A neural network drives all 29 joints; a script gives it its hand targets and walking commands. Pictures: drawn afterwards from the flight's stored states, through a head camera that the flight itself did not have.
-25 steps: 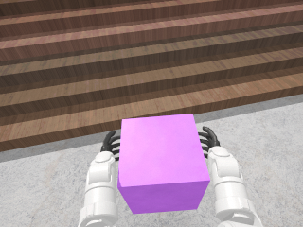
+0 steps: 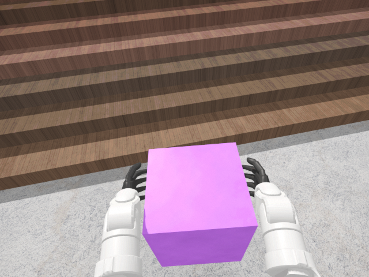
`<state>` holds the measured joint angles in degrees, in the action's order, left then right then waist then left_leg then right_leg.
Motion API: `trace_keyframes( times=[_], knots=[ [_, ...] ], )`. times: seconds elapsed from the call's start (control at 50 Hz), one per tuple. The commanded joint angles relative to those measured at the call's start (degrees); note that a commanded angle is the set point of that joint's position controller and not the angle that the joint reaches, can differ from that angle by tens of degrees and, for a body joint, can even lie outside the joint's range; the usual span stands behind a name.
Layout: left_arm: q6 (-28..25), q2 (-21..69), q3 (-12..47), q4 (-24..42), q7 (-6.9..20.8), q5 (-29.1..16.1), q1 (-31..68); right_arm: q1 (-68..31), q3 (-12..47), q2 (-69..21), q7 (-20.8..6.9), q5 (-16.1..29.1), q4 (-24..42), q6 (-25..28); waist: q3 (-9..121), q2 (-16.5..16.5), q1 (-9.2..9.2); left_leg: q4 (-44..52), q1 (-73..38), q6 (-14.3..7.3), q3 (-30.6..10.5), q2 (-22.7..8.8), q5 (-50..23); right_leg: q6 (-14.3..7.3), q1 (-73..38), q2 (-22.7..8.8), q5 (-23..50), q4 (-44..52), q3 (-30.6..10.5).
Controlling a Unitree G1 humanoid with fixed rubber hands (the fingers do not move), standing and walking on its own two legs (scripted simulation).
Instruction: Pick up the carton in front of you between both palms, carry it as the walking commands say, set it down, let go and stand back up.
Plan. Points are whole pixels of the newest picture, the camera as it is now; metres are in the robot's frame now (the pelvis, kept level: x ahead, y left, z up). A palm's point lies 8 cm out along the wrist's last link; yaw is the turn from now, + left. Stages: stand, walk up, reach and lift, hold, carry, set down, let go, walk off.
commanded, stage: reach and lift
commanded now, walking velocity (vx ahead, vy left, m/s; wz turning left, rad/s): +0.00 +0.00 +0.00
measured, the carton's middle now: (196, 207) +0.29 +0.00 -0.04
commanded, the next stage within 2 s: hold in 0.20 s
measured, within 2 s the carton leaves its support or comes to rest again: neither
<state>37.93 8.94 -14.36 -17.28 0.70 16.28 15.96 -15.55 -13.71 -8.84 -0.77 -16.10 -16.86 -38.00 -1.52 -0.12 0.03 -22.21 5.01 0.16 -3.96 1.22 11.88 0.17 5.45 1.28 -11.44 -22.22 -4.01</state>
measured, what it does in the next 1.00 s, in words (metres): stands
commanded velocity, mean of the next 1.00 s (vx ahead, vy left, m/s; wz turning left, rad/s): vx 0.00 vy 0.00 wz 0.00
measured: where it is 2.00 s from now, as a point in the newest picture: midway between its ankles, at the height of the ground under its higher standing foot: (190, 273)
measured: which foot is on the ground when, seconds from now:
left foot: down 0.00-1.00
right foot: down 0.00-1.00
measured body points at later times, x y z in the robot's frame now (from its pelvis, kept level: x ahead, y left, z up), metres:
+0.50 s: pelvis -0.01 +0.00 +0.00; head -0.05 +0.00 +0.45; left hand +0.29 +0.15 +0.04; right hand +0.29 -0.15 +0.04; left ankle +0.01 +0.12 -0.74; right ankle +0.01 -0.12 -0.74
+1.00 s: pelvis -0.01 +0.00 +0.00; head -0.05 +0.00 +0.45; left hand +0.29 +0.15 +0.04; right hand +0.29 -0.15 +0.04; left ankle +0.01 +0.12 -0.74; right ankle +0.01 -0.12 -0.74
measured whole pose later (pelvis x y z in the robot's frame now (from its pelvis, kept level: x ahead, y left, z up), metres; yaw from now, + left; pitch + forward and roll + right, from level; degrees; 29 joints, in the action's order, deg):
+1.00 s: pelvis -0.01 +0.00 +0.00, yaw +0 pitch -8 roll +0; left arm 43.4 9.0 -13.7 -13.1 0.9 16.1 16.2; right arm -15.8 -13.0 -8.9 -0.8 -15.7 -12.7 -43.4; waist -2.4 -0.1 0.1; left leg -21.4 2.2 0.2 -4.1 1.2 11.1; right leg 0.2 2.7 1.3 -10.7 -21.4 -4.1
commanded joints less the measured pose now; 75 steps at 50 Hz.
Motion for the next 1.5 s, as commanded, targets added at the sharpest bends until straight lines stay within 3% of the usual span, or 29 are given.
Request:
trace_keyframes(
  times=[0.0, 0.18, 0.28, 0.42, 0.66, 1.08, 1.1, 1.14, 1.16, 1.2, 1.24, 1.26, 1.3, 1.32, 1.34, 1.36, 1.38, 1.4, 1.42, 1.48],
  knots=[
    [-1.2, 52.9, 30.3, 2.2, 12.8, -13.3, 24.6, -25.3, 30.0, -53.2, -12.5, 13.3, 2.6, 1.2, 15.2, 0.1, 0.0, 2.5, -3.4, 0.0, -0.6, 4.1, -13.8, 0.2, -5.2, 4.0, 13.8, 2.3, -0.7],
    [0.0, 52.5, 31.4, 4.4, 12.7, -14.0, 24.8, -25.4, 31.0, -52.8, -12.3, 13.9, 4.6, 0.0, 14.6, 0.1, 0.05, 2.9, -3.6, 0.0, -0.7, 4.0, -12.8, 0.3, -5.3, 4.0, 12.7, 2.5, -0.8],
    [2.2, 52.2, 35.2, 9.8, 12.1, -16.4, 22.7, -23.3, 34.6, -52.3, -11.7, 16.1, 10.1, -2.2, 16.9, 0.0, 0.17, 3.6, -5.9, 0.2, -1.1, 3.9, -17.1, 0.4, -7.8, 3.9, 16.9, 3.2, -1.1],
    [4.4, 49.6, 31.3, 7.3, 11.9, -14.2, 23.6, -24.5, 31.0, -49.5, -11.9, 14.2, 7.6, -4.3, 8.5, 0.0, 0.13, 5.2, -2.6, -0.2, -0.4, 3.5, -5.5, -0.1, -4.5, 3.6, 5.3, 4.7, -0.4],
    [3.6, 51.7, 31.1, 4.3, 12.8, -14.2, 30.2, -30.9, 30.7, -51.6, -12.6, 14.1, 4.7, -3.6, 10.9, 0.2, 0.1, 4.2, -1.8, -0.5, -0.1, 3.2, -1.1, -0.2, -3.7, 3.2, 1.3, 3.6, -0.1],
    [4.1, 50.9, 31.9, 7.7, 12.3, -14.6, 24.8, -25.5, 31.7, -51.0, -12.0, 14.9, 8.1, -4.1, 12.5, 0.1, 0.02, 4.4, -4.5, -0.1, -0.4, 3.7, -10.4, 0.2, -6.5, 3.7, 10.5, 4.0, -0.5],
    [4.6, 50.9, 33.3, 8.3, 12.4, -15.5, 27.0, -27.6, 32.9, -51.5, -12.1, 15.6, 8.0, -4.5, 14.2, 0.6, -0.39, -0.4, 2.7, -0.9, 0.6, -6.9, -2.5, -0.5, 0.4, -6.8, 2.6, -0.8, 0.6],
    [5.0, 51.2, 34.6, 9.7, 12.3, -17.0, 26.9, -28.0, 34.2, -51.6, -12.0, 17.2, 10.2, -4.8, 13.5, 0.8, -0.17, 1.7, 7.8, -1.0, -1.0, -5.4, 22.0, -1.4, 5.2, -6.2, -23.2, 3.4, -2.2],
    [5.3, 51.6, 36.0, 11.3, 12.1, -17.8, 28.1, -28.8, 35.6, -51.7, -11.8, 18.1, 11.7, -5.2, 11.8, 1.2, -0.03, 1.0, 11.1, -1.0, -1.1, -4.9, 28.1, -1.9, 6.9, -6.4, -30.0, 3.9, -3.6],
    [6.3, 51.4, 38.1, 14.2, 11.5, -19.1, 28.7, -30.0, 38.1, -51.7, -11.4, 19.6, 14.4, -6.3, 12.6, 3.0, -0.27, -3.6, 13.4, -0.6, 1.1, -4.3, 20.3, -3.3, 6.2, -8.5, -26.2, 4.3, -6.1],
    [8.2, 50.5, 40.8, 17.0, 10.5, -20.7, 26.4, -29.1, 41.4, -51.3, -10.9, 21.9, 17.4, -8.2, 17.2, 6.2, -0.35, -9.4, 12.6, 0.2, 6.1, -1.7, 10.6, -5.6, 4.2, -11.2, -21.3, 6.4, -9.7],
    [9.7, 49.8, 41.9, 18.7, 10.0, -21.4, 25.6, -28.7, 42.9, -50.9, -10.7, 23.1, 19.0, -9.6, 17.7, 7.1, -0.34, -7.7, 12.6, 0.0, 7.4, -1.1, 11.3, -6.5, 4.3, -11.9, -22.0, 6.7, -10.2],
    [13.0, 48.1, 43.9, 22.1, 9.1, -23.0, 26.1, -29.9, 44.9, -49.6, -10.3, 25.4, 22.0, -12.9, 16.8, 6.2, -0.23, -2.9, 7.7, -0.9, 6.9, -2.6, 14.0, -6.2, 10.0, -11.1, -24.9, 3.9, -7.5],
    [14.9, 47.1, 44.8, 23.8, 8.8, -24.0, 26.3, -29.2, 45.2, -48.5, -9.9, 26.1, 22.6, -14.7, 15.6, 1.5, 0.01, 1.1, 4.8, -2.0, 2.0, -5.9, 16.9, -4.4, 14.6, -7.9, -23.0, -1.4, -1.9],
    [16.8, 46.2, 45.6, 25.1, 8.7, -25.2, 27.1, -27.6, 45.2, -47.1, -9.4, 26.4, 22.6, -16.4, 15.0, -7.7, 0.74, 6.0, -0.1, -4.9, -9.0, -12.8, 20.1, -2.2, 22.0, -4.5, -17.9, -12.8, 4.4],
    [18.8, 45.9, 46.6, 26.0, 8.6, -26.6, 26.8, -24.5, 45.1, -46.0, -8.8, 26.4, 22.7, -18.2, 13.3, -14.2, 1.39, 9.9, -6.6, -8.4, -19.7, -19.0, 16.1, -0.4, 32.4, -1.7, -15.3, -20.6, 9.4],
    [20.4, 46.5, 48.1, 27.5, 8.8, -28.6, 27.7, -23.7, 45.2, -45.3, -8.1, 26.6, 24.7, -19.6, 10.9, -14.5, 1.73, 9.6, -9.7, -11.6, -23.1, -21.3, 5.9, -0.5, 38.3, -2.3, -18.7, -20.1, 10.0],
    [21.7, 47.3, 49.1, 28.6, 8.9, -30.6, 27.6, -23.6, 45.8, -45.5, -7.6, 27.4, 27.8, -21.0, 11.6, -11.0, 1.92, 8.2, -11.4, -12.4, -21.1, -21.1, -2.6, -0.6, 38.9, -3.0, -20.1, -19.8, 9.3],
    [22.7, 48.2, 49.8, 29.9, 9.0, -32.1, 27.2, -23.9, 46.6, -46.3, -7.3, 28.5, 30.8, -22.3, 14.0, -8.4, 1.87, 7.1, -12.9, -11.6, -17.2, -20.3, -6.9, -0.6, 37.1, -3.1, -18.4, -17.2, 9.4],
    [25.4, 49.6, 50.1, 33.8, 8.7, -33.5, 23.0, -23.0, 48.8, -47.9, -7.2, 31.4, 37.4, -25.7, 19.1, -9.2, 1.27, 4.3, -8.8, -7.5, -4.7, -15.4, -9.1, -0.1, 24.0, -0.3, -8.6, -7.6, 14.3]
  ],
)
